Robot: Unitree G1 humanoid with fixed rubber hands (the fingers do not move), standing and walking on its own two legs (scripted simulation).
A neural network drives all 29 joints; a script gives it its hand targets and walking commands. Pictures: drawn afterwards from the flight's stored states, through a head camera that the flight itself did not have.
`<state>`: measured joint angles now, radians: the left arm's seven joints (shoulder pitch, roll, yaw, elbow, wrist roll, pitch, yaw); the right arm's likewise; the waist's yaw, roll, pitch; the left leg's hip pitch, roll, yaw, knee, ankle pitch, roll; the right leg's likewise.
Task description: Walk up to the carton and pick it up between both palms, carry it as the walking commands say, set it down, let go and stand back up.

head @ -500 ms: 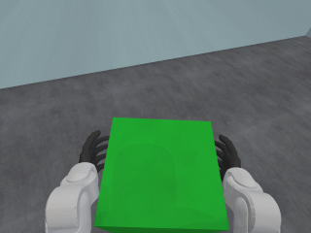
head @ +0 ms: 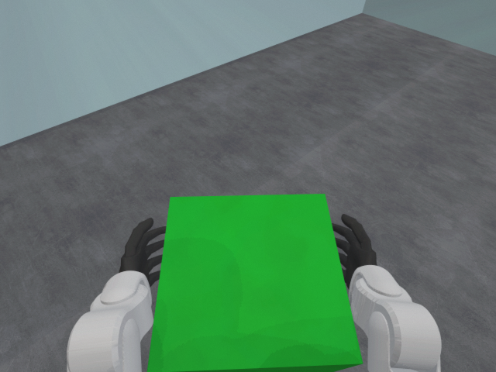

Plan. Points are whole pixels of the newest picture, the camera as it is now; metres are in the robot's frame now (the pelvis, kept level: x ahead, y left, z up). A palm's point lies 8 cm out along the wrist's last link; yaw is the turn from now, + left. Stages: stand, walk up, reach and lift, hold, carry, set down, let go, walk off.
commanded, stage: carry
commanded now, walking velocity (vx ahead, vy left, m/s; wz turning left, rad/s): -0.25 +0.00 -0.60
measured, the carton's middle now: (249, 296) +0.23 +0.00 +0.03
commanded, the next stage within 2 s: none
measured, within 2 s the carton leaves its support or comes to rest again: neither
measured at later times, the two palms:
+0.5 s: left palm out of the picture +0.09 +0.03 +0.07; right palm out of the picture -0.02 -0.24 +0.07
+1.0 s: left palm out of the picture +0.00 +0.07 +0.10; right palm out of the picture -0.11 -0.21 +0.10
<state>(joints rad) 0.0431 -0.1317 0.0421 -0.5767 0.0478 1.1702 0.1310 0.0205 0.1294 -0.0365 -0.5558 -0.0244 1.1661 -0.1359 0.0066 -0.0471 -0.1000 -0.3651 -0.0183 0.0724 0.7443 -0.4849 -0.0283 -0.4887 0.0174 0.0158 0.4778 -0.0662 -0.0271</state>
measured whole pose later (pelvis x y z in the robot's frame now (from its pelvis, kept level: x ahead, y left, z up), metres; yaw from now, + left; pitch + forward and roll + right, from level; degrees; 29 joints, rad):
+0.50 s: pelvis -0.18 -0.01 -0.01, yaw -20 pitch +4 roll -2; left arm 0.02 -0.13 0.02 -0.51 0.04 1.17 0.14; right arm 0.05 0.13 -0.07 -0.55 -0.03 1.17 -0.14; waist -0.02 0.05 -0.06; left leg -0.58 0.21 0.20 0.86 -0.48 -0.06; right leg -0.36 -0.03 -0.11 0.62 -0.32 0.00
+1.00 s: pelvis -0.27 +0.01 +0.00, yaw -20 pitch +2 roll +0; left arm 0.01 -0.13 0.04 -0.47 0.04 1.20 0.14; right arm 0.04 0.13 -0.06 -0.49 -0.04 1.18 -0.13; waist 0.01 -0.03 -0.14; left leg -0.32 0.03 0.13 0.54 -0.25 0.03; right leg -0.41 -0.06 -0.13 0.49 -0.12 -0.01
